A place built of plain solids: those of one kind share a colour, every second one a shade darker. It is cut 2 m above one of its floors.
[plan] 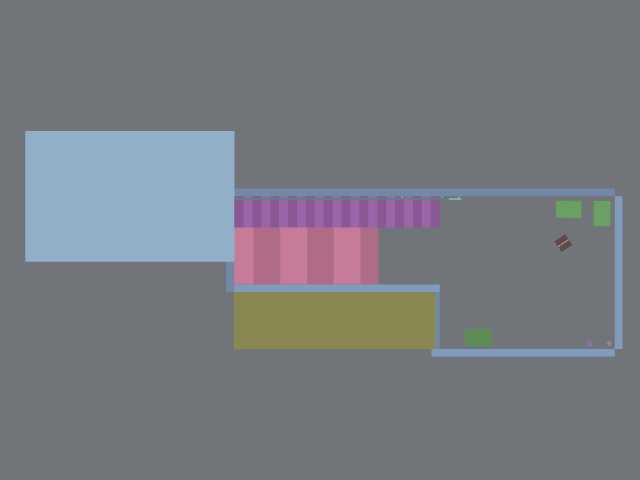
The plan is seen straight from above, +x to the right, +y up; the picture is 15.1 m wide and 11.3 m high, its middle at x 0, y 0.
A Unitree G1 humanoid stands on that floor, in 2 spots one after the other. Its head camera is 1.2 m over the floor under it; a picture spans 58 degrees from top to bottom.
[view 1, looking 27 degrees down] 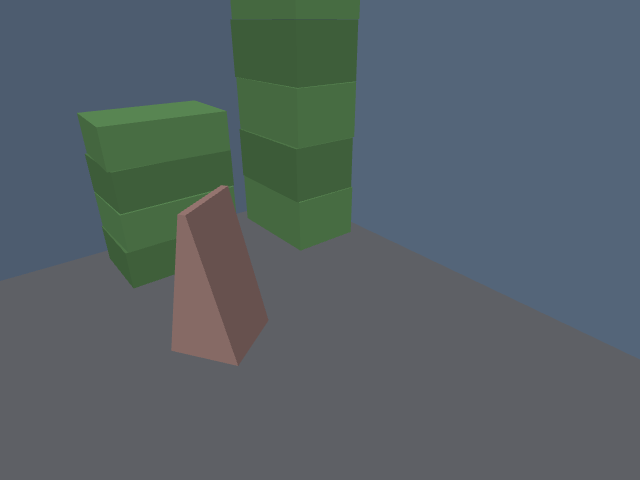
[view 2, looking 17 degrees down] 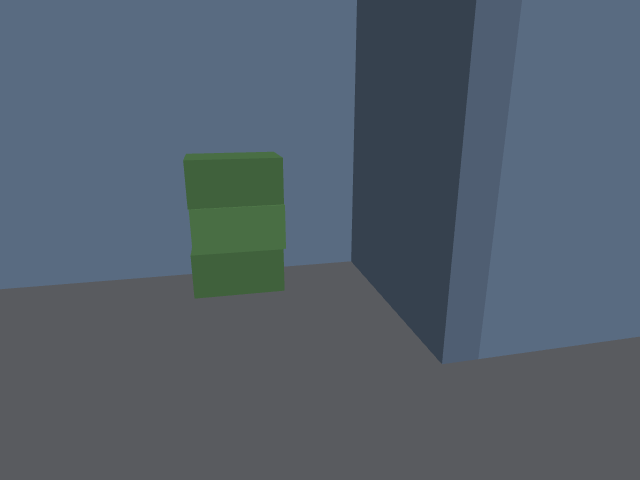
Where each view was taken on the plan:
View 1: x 5.13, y -1.47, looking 51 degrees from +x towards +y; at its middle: crate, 2.59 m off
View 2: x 3.82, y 0.62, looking -103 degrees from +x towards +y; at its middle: wall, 3.42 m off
